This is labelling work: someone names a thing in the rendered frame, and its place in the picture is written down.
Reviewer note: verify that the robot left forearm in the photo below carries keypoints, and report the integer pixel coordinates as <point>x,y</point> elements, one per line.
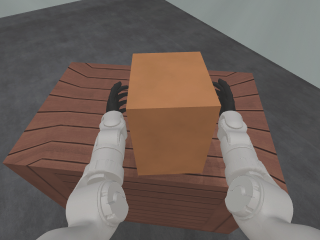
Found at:
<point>108,152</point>

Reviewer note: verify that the carton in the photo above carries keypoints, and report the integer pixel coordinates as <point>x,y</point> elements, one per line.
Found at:
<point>172,110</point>

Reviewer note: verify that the robot right upper arm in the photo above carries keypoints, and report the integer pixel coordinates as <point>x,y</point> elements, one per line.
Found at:
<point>264,211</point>

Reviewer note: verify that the pedestal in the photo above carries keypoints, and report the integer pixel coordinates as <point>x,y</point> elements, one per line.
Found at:
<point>57,145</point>

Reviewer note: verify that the right robot hand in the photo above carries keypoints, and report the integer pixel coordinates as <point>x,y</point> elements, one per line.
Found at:
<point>225,96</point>

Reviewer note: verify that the robot left upper arm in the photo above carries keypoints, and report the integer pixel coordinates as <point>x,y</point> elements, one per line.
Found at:
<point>93,212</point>

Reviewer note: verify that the left robot hand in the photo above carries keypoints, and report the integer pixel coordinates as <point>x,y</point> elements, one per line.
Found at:
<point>113,103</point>

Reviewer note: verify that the robot right forearm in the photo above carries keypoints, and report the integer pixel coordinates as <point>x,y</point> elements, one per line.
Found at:
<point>238,153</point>

